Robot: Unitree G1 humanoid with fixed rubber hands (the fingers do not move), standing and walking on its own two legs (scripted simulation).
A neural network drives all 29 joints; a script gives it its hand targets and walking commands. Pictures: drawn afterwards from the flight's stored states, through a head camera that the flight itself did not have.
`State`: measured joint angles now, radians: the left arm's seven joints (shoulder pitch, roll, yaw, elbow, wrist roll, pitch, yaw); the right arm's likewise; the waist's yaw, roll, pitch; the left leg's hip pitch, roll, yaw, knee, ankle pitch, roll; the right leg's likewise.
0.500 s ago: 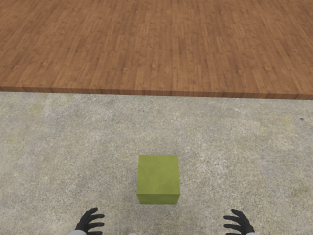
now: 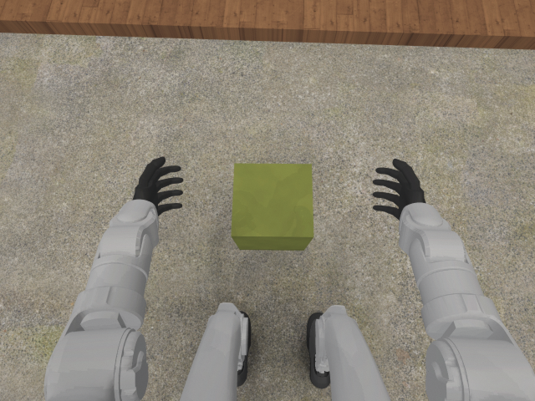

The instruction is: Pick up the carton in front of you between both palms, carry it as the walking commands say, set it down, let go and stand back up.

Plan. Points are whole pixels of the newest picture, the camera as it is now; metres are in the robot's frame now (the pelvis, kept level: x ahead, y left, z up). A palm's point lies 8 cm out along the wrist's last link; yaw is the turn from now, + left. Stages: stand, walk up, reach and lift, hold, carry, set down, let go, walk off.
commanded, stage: reach and lift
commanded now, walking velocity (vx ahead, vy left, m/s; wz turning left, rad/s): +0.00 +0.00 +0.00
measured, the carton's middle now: (272, 210) +0.51 +0.02 -0.54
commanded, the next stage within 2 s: none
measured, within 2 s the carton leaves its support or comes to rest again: neither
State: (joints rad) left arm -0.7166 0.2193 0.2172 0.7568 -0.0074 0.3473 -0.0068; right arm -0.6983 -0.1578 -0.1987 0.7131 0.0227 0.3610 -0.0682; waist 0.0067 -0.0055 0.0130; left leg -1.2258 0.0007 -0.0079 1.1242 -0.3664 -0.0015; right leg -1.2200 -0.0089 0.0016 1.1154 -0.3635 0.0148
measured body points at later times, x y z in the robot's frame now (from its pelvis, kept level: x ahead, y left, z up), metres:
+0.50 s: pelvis +0.02 +0.00 -0.03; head +0.34 +0.01 +0.28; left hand +0.54 +0.21 -0.16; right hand +0.54 -0.18 -0.16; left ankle +0.08 +0.12 -0.63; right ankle +0.08 -0.13 -0.63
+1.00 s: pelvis -0.03 +0.00 -0.24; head +0.33 +0.01 +0.02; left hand +0.52 +0.21 -0.41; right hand +0.52 -0.17 -0.41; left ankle +0.08 +0.12 -0.63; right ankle +0.08 -0.13 -0.63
